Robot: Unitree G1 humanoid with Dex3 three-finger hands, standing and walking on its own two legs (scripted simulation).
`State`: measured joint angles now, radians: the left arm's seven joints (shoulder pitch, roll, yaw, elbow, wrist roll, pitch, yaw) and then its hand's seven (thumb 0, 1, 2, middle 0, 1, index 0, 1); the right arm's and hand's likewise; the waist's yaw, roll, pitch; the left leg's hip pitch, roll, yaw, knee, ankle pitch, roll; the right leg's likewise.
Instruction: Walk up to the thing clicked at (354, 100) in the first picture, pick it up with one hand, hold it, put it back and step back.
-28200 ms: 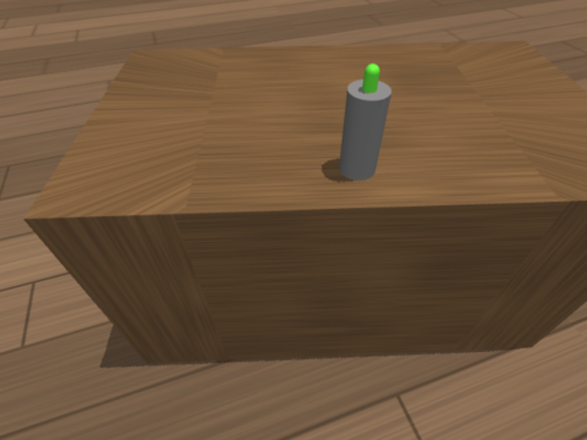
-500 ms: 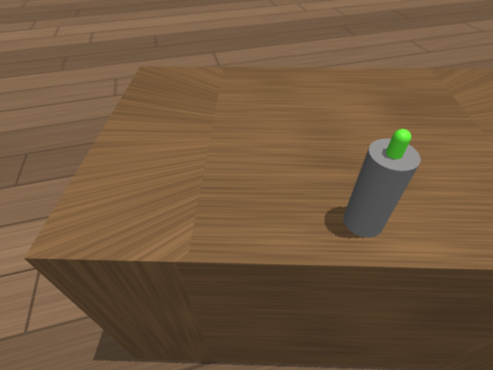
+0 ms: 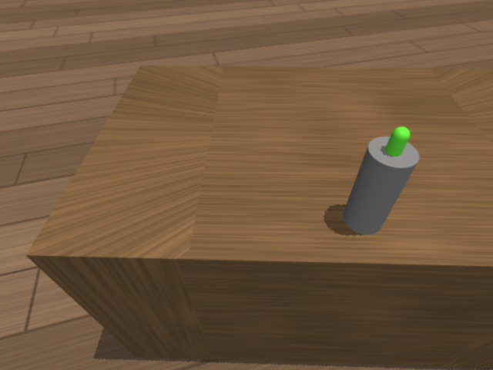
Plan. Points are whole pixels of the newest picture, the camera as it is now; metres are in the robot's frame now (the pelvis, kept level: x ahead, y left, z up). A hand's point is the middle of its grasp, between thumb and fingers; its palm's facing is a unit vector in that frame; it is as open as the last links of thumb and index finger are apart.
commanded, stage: stand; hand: right
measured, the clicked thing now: (379, 180) +0.43 -0.22 +0.08
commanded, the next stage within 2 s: step back in 0.40 s
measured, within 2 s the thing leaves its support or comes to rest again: neither
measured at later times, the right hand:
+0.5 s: hand out of the picture +0.07 -0.26 -0.16, palm faces -0.03 +0.94 -0.35, open 7.4 cm
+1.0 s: hand out of the picture -0.02 -0.21 -0.16, palm faces +0.00 +0.91 -0.42, open 7.4 cm
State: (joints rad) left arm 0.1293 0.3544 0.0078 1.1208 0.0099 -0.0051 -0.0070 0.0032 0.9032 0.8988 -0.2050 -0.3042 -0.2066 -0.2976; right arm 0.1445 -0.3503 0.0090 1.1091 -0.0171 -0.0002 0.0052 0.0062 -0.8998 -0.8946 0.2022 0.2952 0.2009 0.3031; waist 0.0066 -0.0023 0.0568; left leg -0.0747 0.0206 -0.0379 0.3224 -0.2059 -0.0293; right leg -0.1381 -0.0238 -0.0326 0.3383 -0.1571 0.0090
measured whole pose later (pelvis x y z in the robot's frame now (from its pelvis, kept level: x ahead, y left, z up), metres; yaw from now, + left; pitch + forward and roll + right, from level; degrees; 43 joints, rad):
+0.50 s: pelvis -0.01 +0.00 -0.01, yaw +0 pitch -2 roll +0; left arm 0.09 0.36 0.04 1.06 -0.01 0.01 0.00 0.00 0.90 0.90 -0.21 -0.30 -0.21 -0.30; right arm 0.10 -0.37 -0.01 1.06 0.01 0.02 0.01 0.01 -0.90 -0.89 0.20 0.30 0.20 0.30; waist 0.00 0.01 0.13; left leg -0.17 0.02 -0.04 0.47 -0.25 -0.01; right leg -0.20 -0.02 -0.04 0.42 -0.18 0.00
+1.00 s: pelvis -0.10 +0.06 -0.02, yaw -3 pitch -1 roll -1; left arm 0.08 0.39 0.07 0.89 0.01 0.07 0.02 0.00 0.90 0.90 -0.20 -0.30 -0.21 -0.30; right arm 0.14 -0.35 -0.04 0.87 -0.02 0.03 -0.02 0.01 -0.90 -0.89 0.21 0.30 0.20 0.30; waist -0.02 -0.04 0.21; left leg -0.30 0.00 0.04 0.59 -0.28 0.05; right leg -0.37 0.09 0.13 0.99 -0.50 0.02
